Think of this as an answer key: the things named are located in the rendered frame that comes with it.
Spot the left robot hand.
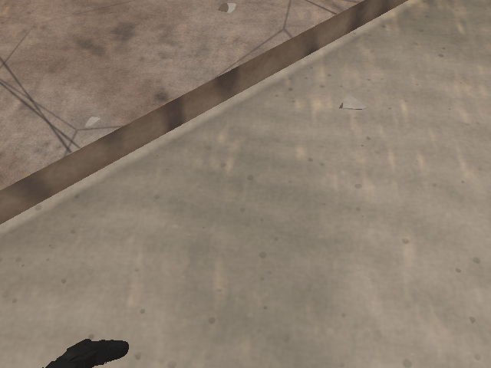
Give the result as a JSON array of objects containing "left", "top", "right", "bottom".
[{"left": 42, "top": 339, "right": 129, "bottom": 368}]

